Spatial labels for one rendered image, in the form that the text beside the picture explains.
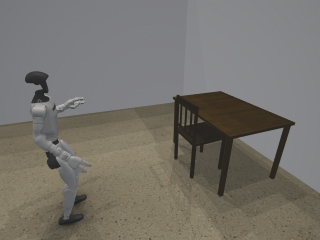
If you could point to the robot right upper arm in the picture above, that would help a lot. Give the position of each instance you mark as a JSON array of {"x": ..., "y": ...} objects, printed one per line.
[{"x": 39, "y": 113}]

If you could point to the robot head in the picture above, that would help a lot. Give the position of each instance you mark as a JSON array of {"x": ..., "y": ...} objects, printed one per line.
[{"x": 38, "y": 78}]

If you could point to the right robot forearm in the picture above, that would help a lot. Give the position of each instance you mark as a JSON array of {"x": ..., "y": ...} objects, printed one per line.
[{"x": 52, "y": 148}]

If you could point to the humanoid robot torso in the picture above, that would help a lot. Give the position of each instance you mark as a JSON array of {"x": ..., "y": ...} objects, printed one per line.
[{"x": 51, "y": 128}]

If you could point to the robot right hand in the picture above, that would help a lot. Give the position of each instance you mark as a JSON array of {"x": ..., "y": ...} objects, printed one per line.
[{"x": 75, "y": 161}]

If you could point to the table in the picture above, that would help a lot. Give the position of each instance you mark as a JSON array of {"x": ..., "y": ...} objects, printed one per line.
[{"x": 235, "y": 118}]

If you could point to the left robot forearm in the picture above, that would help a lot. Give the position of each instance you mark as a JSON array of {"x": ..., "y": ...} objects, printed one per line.
[{"x": 61, "y": 108}]

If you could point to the chair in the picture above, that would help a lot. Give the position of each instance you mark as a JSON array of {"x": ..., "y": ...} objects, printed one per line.
[{"x": 197, "y": 134}]

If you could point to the robot left hand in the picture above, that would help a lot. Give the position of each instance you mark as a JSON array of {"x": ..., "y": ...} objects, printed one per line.
[{"x": 72, "y": 103}]

